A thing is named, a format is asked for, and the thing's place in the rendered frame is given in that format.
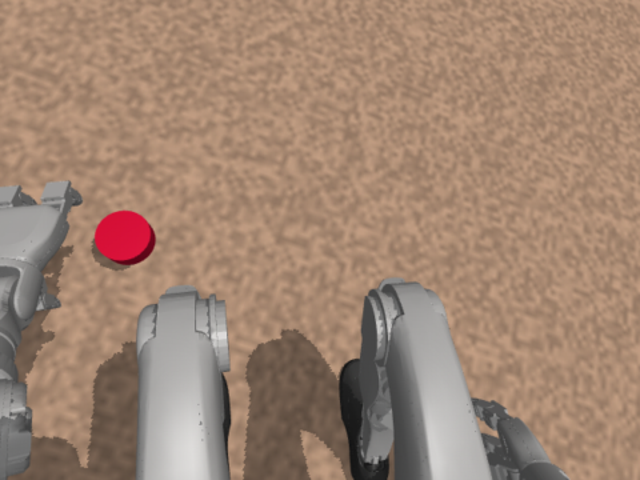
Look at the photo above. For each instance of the left robot arm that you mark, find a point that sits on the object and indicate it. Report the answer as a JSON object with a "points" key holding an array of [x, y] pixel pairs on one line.
{"points": [[20, 287]]}

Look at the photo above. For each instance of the left robot hand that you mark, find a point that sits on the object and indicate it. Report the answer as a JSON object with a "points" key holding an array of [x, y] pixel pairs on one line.
{"points": [[34, 233]]}

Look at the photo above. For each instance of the right robot hand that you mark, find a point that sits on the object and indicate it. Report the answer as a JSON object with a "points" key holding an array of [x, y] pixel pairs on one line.
{"points": [[516, 447]]}

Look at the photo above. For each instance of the right robot foot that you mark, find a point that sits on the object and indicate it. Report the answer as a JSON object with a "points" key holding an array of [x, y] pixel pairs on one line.
{"points": [[351, 404]]}

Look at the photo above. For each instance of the tin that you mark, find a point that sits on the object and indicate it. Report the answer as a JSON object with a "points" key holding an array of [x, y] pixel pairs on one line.
{"points": [[125, 237]]}

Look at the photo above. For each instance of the right robot arm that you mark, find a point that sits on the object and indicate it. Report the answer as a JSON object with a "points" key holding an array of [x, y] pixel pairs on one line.
{"points": [[542, 471]]}

